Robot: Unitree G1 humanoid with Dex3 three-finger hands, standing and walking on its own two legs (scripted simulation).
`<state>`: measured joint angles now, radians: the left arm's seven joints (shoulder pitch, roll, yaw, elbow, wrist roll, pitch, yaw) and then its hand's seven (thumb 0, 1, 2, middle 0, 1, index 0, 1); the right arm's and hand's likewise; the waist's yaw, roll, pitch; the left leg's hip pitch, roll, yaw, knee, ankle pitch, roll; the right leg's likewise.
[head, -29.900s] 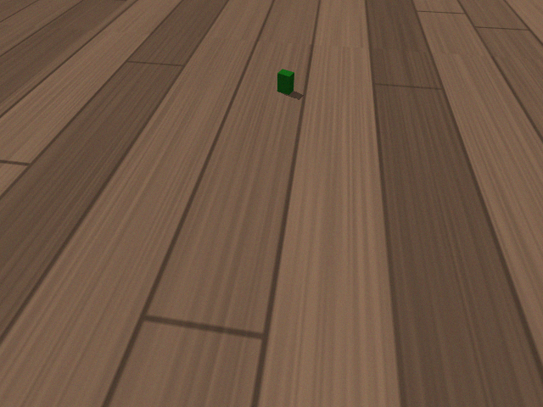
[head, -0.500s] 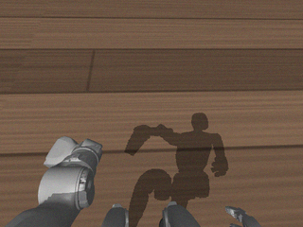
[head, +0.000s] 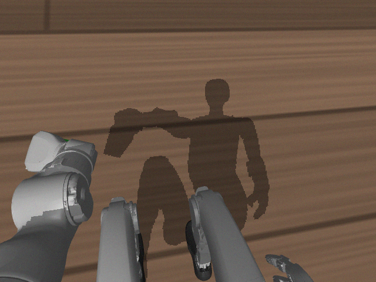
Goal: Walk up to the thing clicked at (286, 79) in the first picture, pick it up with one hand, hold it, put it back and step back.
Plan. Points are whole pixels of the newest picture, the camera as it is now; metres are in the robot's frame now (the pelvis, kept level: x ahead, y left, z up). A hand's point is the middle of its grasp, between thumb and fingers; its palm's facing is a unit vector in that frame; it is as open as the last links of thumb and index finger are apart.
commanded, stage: crouch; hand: left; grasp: from above
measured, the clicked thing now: (69, 163) +0.41 +0.25 -0.22
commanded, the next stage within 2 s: lower in 1.06 s
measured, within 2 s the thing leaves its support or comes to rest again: rests again in 1.42 s
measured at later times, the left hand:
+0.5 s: hand (79, 163) +0.41 +0.24 -0.26, palm faces -0.08 -0.48 -0.87, open 9.7 cm
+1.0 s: hand (87, 162) +0.43 +0.24 -0.32, palm faces -0.10 -0.46 -0.88, open 9.7 cm
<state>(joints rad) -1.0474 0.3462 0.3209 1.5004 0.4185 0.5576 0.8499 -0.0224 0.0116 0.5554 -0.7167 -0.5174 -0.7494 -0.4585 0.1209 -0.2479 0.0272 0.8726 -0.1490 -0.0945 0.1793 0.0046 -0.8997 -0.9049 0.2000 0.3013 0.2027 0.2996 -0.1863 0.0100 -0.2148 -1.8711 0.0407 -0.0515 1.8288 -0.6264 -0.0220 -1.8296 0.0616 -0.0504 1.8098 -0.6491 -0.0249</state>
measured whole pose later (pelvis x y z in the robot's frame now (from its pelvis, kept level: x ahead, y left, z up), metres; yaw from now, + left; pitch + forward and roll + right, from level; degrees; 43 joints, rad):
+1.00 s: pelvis -0.03 +0.00 -0.16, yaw -4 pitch +34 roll -6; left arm -1.23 0.59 0.46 1.71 0.54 0.52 0.81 -0.02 -0.03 0.58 -0.77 -0.48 -0.80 -0.40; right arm 0.10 -0.33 0.03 0.91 -0.18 -0.15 0.34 0.00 -0.92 -0.91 0.20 0.30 0.20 0.30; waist -0.26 0.03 -0.02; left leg -2.32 0.05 -0.12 2.35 -0.64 -0.02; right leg -2.26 0.07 -0.12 2.29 -0.65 -0.02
